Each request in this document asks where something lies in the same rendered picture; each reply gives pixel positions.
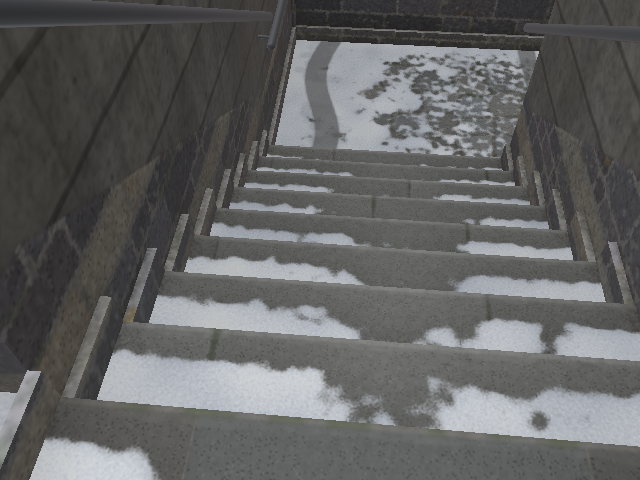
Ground stairs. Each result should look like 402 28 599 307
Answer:
97 145 640 447

